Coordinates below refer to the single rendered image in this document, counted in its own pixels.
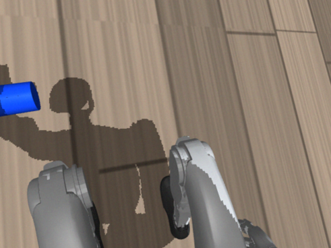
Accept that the right robot foot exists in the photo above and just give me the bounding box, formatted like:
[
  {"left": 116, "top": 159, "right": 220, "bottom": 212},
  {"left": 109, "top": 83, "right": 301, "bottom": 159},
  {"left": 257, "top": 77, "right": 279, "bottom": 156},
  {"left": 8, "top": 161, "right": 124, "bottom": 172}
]
[{"left": 160, "top": 175, "right": 190, "bottom": 239}]

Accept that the can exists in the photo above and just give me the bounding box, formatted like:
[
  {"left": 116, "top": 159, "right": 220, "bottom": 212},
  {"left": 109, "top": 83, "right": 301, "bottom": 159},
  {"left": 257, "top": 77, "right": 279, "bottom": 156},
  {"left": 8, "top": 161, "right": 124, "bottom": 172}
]
[{"left": 0, "top": 82, "right": 40, "bottom": 117}]

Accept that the left robot foot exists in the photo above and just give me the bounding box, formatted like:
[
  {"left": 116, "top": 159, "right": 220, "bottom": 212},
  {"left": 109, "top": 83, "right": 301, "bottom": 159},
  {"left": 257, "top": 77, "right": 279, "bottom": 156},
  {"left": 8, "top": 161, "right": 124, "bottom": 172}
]
[{"left": 91, "top": 202, "right": 104, "bottom": 248}]

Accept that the right robot hand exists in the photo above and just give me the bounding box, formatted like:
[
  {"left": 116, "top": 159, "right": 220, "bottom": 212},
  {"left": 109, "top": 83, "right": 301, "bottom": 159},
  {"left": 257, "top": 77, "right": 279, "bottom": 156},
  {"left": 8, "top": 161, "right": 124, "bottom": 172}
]
[{"left": 238, "top": 219, "right": 276, "bottom": 248}]

